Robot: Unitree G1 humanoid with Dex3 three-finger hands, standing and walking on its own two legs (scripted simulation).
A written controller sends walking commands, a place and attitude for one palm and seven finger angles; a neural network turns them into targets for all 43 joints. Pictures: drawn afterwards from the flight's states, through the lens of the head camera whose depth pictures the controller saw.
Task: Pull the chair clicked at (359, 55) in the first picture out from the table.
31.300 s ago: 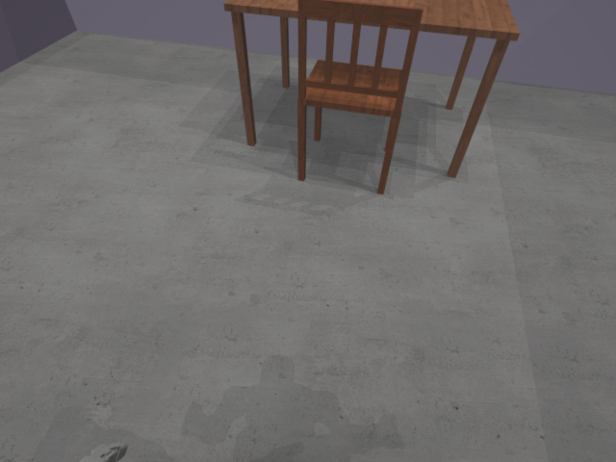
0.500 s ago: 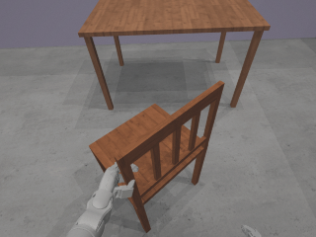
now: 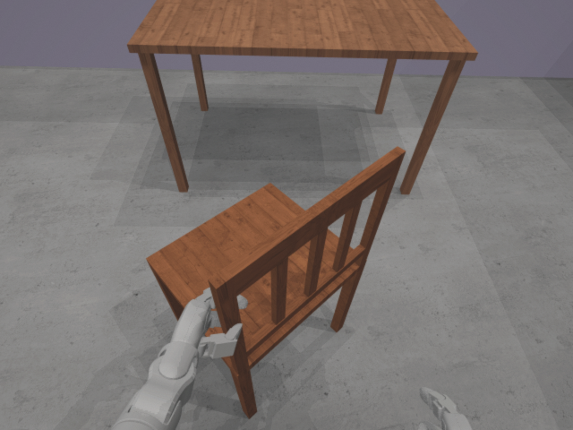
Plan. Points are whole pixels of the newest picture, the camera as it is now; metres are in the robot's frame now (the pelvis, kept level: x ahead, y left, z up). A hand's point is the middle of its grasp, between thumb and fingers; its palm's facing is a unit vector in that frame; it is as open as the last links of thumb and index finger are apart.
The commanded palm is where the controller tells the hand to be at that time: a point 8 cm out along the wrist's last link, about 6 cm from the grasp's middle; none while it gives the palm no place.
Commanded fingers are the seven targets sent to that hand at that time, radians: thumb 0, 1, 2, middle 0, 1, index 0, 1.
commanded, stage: open the thumb and straighten the fingers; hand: left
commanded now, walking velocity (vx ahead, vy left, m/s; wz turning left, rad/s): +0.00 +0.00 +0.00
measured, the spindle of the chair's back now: (314, 263) +0.44 -0.06 -0.11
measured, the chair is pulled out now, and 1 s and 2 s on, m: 0.67 0.67 0.67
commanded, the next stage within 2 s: draw the fingers out of the gap in 0.64 s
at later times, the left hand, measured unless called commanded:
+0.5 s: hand (223, 331) +0.28 +0.10 -0.06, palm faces -0.16 -0.97 -0.18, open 15.8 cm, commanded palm +0.26 +0.16 -0.04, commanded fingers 0.00 -0.55 0.20 0.00 0.00 0.00 0.00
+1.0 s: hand (211, 370) +0.22 +0.11 -0.06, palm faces -0.16 -0.97 -0.18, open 17.5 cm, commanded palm +0.21 +0.16 -0.04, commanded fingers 0.00 -0.55 0.20 0.00 0.00 0.00 0.00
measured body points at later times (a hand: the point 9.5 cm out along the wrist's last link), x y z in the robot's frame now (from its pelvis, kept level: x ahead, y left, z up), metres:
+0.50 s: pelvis +0.01 +0.00 -0.02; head +0.05 -0.02 +0.42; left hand +0.29 +0.15 -0.05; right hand +0.16 -0.24 -0.13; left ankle -0.03 +0.13 -0.74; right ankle +0.03 -0.14 -0.74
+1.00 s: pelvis +0.01 -0.01 -0.03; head +0.05 -0.03 +0.42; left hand +0.23 +0.16 -0.05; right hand +0.17 -0.25 -0.12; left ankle -0.03 +0.13 -0.74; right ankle +0.03 -0.14 -0.74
